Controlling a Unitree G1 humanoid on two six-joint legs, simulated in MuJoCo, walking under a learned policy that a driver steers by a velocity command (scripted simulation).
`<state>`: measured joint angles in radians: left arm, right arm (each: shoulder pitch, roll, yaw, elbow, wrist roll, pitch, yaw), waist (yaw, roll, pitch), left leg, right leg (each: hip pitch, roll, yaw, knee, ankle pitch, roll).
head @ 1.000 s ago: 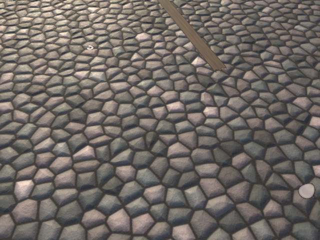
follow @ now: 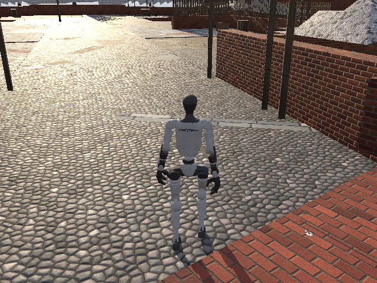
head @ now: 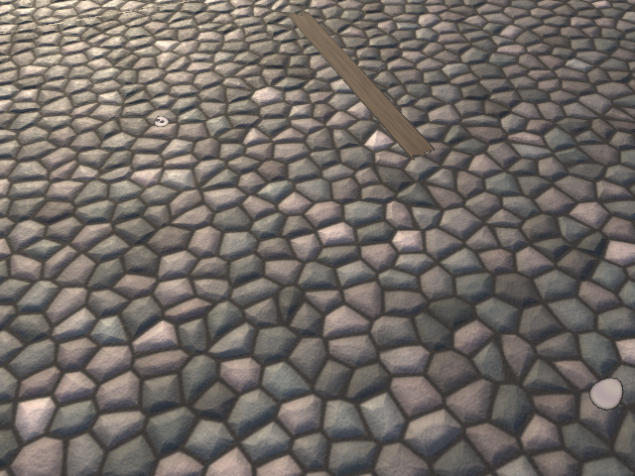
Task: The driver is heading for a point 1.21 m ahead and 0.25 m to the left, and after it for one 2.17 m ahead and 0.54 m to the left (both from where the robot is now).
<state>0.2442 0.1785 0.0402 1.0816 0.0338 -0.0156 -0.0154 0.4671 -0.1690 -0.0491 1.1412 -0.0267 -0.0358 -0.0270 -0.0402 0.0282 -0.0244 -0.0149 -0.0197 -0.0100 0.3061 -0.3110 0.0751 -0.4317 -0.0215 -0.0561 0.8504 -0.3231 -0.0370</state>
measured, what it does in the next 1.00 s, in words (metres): walks ahead, turning left: right foot, then left foot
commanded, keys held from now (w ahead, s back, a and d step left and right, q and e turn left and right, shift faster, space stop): w+shift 0.22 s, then w+q+shift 0.64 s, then w+shift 0.14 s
